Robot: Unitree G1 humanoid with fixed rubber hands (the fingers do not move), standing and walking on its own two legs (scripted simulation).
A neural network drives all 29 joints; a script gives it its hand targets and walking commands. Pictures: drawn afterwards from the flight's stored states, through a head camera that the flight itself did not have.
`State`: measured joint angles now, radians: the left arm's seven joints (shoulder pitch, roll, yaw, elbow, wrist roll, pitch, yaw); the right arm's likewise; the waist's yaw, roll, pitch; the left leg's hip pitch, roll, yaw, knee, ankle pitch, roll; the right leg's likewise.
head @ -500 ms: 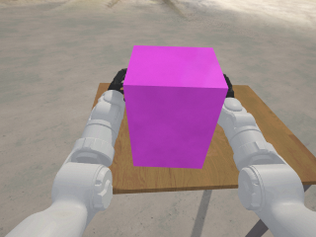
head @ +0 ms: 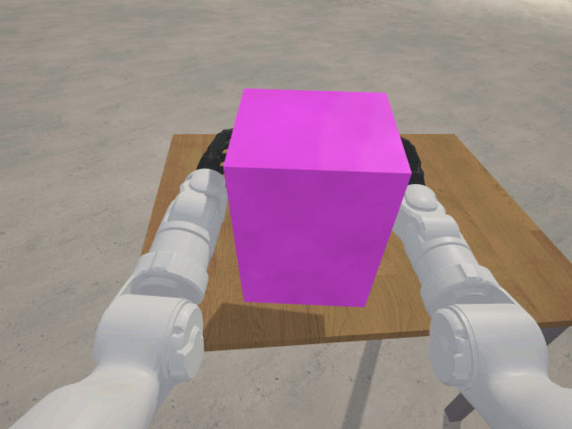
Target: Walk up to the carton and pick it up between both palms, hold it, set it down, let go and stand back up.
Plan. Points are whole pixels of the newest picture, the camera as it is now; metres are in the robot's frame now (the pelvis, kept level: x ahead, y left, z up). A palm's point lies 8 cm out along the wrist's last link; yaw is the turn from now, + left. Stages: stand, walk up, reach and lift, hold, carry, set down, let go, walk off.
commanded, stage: set down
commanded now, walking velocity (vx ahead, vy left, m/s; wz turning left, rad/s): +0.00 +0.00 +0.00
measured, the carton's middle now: (308, 206) +0.40 -0.05 +0.14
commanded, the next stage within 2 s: none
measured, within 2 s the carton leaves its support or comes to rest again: neither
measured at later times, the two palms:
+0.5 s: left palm (218, 190) +0.43 +0.09 +0.14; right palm (407, 199) +0.40 -0.19 +0.15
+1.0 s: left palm (228, 205) +0.45 +0.08 +0.10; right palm (406, 216) +0.40 -0.21 +0.11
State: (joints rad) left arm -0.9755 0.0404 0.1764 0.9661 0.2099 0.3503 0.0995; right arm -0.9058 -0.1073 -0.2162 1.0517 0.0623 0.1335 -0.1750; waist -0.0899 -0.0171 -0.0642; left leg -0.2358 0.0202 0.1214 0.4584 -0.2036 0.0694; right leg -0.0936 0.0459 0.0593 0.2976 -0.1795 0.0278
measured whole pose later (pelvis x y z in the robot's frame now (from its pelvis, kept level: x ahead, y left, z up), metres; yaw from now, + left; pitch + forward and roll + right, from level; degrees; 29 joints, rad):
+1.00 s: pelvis +0.01 +0.00 +0.00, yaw +0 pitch +7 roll -3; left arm -0.97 0.05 0.18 1.22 0.18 0.01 0.12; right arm -0.84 -0.08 -0.28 1.05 -0.05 -0.01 -0.17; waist -0.11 0.02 -0.09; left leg -0.39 0.02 0.12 0.46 -0.20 0.07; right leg -0.26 0.05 0.06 0.31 -0.18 0.03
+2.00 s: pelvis +0.00 -0.01 +0.00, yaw +0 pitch +7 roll -2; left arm -0.97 0.06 0.21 1.33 0.15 -0.15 0.08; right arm -0.81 -0.04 -0.41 1.05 -0.21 -0.04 -0.13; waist -0.12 0.01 -0.10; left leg -0.41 0.02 0.12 0.46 -0.18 0.07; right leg -0.29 0.04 0.06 0.36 -0.19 0.03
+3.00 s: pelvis +0.00 -0.02 -0.01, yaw -1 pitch +19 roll -2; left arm -0.97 0.19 0.22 1.34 -0.05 -0.22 0.08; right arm -0.81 -0.02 -0.34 1.06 0.00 -0.17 -0.16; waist -0.13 0.04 -0.15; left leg -0.65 0.02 0.12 0.46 -0.14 0.07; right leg -0.58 0.05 0.06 0.44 -0.19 0.02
